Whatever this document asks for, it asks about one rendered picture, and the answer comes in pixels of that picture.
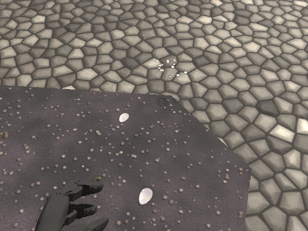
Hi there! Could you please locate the robot left hand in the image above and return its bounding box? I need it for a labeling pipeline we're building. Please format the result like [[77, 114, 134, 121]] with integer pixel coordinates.
[[35, 179, 109, 231]]

